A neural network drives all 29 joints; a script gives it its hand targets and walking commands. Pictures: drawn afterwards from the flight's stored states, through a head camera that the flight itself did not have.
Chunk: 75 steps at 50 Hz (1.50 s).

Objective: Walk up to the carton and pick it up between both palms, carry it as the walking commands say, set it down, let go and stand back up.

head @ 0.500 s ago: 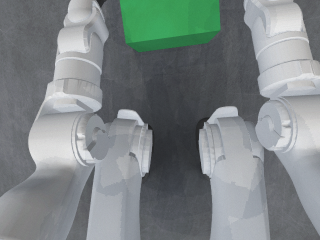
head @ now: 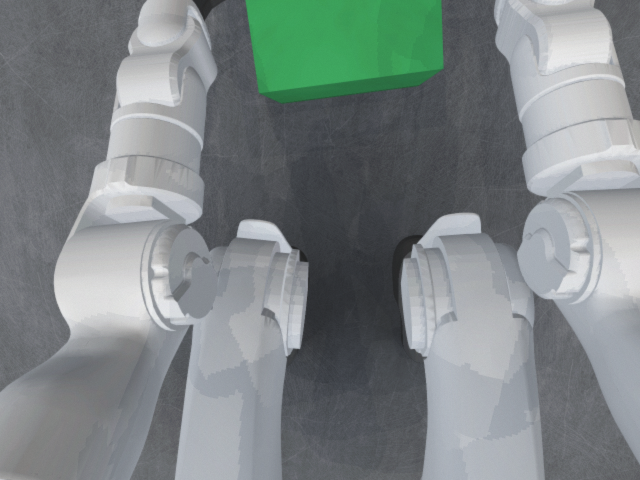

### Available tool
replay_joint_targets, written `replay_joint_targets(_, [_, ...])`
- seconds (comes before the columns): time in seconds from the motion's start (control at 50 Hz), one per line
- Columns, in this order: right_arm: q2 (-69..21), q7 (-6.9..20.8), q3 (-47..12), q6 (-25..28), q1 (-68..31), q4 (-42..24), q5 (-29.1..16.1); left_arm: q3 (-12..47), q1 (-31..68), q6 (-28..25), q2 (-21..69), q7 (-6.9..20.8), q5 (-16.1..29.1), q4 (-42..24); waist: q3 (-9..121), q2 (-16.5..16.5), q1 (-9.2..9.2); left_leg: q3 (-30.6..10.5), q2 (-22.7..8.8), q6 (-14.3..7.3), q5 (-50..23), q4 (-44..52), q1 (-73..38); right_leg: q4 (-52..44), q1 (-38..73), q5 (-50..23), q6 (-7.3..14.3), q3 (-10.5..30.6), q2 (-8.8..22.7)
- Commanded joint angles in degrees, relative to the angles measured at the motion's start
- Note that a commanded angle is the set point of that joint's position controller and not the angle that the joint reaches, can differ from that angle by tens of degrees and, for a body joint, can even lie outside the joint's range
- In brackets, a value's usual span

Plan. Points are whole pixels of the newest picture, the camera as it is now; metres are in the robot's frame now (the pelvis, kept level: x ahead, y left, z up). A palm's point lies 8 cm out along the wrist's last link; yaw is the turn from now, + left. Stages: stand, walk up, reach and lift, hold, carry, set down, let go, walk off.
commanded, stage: set down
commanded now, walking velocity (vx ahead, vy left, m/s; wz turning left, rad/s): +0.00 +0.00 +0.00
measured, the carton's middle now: out of the picture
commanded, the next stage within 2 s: none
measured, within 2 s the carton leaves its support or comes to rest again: neither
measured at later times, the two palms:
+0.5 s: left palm (183, 5) +0.53 +0.12 -0.18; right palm out of the picture +0.54 -0.17 -0.19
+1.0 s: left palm (174, 17) +0.53 +0.13 -0.20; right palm out of the picture +0.53 -0.18 -0.21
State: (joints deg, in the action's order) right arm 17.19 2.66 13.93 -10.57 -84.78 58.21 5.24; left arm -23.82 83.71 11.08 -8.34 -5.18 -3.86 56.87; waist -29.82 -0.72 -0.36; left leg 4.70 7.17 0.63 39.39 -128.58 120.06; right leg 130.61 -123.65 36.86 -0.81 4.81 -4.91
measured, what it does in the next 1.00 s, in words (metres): stands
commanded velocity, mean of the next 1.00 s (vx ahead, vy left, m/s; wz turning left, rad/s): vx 0.00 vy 0.00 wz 0.00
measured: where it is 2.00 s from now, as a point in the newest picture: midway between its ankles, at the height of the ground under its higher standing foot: (349, 322)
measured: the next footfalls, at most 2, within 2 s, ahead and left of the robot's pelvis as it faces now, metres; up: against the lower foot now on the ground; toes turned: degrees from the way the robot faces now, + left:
none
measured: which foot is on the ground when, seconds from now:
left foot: down 0.00-1.00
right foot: down 0.00-1.00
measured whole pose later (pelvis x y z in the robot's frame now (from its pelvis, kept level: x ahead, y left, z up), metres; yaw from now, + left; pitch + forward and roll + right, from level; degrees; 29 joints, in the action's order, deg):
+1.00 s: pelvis +0.00 +0.00 -0.01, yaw +1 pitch +31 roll +5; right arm 19.8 0.3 14.0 -4.9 -84.9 65.5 2.4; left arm -23.2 83.5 5.8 -9.3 -5.9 -0.8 61.3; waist -29.9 -0.7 0.0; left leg 4.7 8.1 1.2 39.4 -129.5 121.6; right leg 131.8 -124.6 37.8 -1.2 4.8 -4.0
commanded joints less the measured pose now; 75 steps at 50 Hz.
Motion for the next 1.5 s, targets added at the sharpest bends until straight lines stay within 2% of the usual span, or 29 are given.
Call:
replay_joint_targets(0.0, [-42.0,11.7,-11.3,0.3,-22.2,6.4,-4.7,14.9,22.1,-1.3,42.5,13.5,3.0,2.8,40.2,2.1,3.62,-4.6,2.1,-0.8,-17.7,8.3,-12.8,-8.6,13.0,-14.9,4.5,-2.0,-1.5])
replay_joint_targets(0.44, [-37.4,10.8,-9.6,1.7,-22.7,6.7,-3.8,12.9,21.9,-2.3,37.3,12.8,1.5,3.2,39.5,2.5,3.51,-5.2,1.7,-0.1,-18.2,7.5,-13.8,-7.7,13.3,-15.3,3.7,-1.9,-1.0])
replay_joint_targets(0.56, [-31.0,9.4,-8.0,2.6,-21.8,7.2,-3.4,10.6,19.7,-2.9,31.4,11.4,0.4,4.1,40.1,2.4,3.81,-5.2,1.5,0.4,-18.4,7.4,-14.5,-7.6,14.0,-15.5,3.1,-2.2,-0.7])
replay_joint_targets(0.7, [-17.8,5.7,-5.2,4.1,-20.5,7.5,-3.1,6.0,16.2,-4.4,18.1,7.8,-1.2,4.7,41.8,2.7,4.28,-5.3,1.0,1.1,-18.7,8.0,-16.4,-8.2,15.7,-15.9,1.9,-2.5,0.2])
replay_joint_targets(0.8, [0.5,0.9,-2.8,5.4,-19.1,7.6,-3.8,2.7,13.2,-5.9,1.9,2.8,-1.7,4.5,45.6,2.3,5.14,-5.2,0.2,2.0,-20.3,8.4,-19.0,-8.3,16.7,-16.9,1.0,-2.1,0.9])
replay_joint_targets(0.86, [12.5,-2.4,-2.4,6.1,-18.7,8.6,-5.4,2.7,11.6,-6.7,-8.5,-0.6,0.3,5.3,49.6,2.0,5.5,-5.0,-0.4,2.7,-22.5,8.1,-19.8,-7.6,16.9,-18.8,0.7,-1.7,1.6])
replay_joint_targets(0.9, [13.9,-3.1,-3.9,6.7,-20.0,7.8,-7.4,4.2,12.1,-7.4,-10.5,-1.6,2.0,4.8,52.6,2.0,5.8,-5.1,-0.9,2.9,-24.3,7.6,-19.9,-7.1,17.0,-20.7,0.7,-1.4,2.0])
replay_joint_targets(1.0, [15.7,-3.5,-6.1,7.8,-20.2,8.9,-10.4,8.5,12.7,-8.1,-11.7,-2.1,5.5,5.1,55.8,1.3,4.01,-5.5,-2.0,3.1,-27.5,6.6,-20.4,-5.9,16.5,-23.5,0.6,-1.4,3.0])
replay_joint_targets(1.12, [16.1,-3.4,-7.7,8.5,-20.3,7.7,-12.3,11.7,13.5,-8.7,-12.2,-2.4,8.7,1.8,58.8,0.5,3.42,-6.4,-2.6,2.8,-32.5,5.9,-23.6,-5.3,16.1,-25.1,0.9,-1.5,3.4])
replay_joint_targets(1.28, [17.5,-5.5,-8.4,8.0,-22.3,-2.6,-14.4,12.3,14.6,-8.2,-14.9,-4.4,11.2,-8.0,82.8,2.0,2.8,-4.7,-1.9,1.9,-37.0,7.4,-34.4,-7.6,29.9,-30.0,0.7,-3.0,2.9])
replay_joint_targets(1.34, [18.5,-6.5,-8.6,6.9,-23.5,-7.1,-15.4,12.8,15.7,-7.0,-15.8,-5.4,12.0,-12.9,92.6,2.3,2.51,-3.8,-1.7,1.7,-36.3,9.1,-38.6,-9.0,35.3,-30.3,0.7,-4.1,2.5])
replay_joint_targets(1.48, [19.4,-7.2,-9.3,2.4,-24.4,-11.8,-16.3,13.2,16.5,-2.2,-15.9,-6.9,13.1,-17.6,103.4,2.8,3.24,-1.7,-1.6,1.3,-29.1,13.7,-43.1,-13.5,41.8,-24.8,0.8,-5.9,2.4])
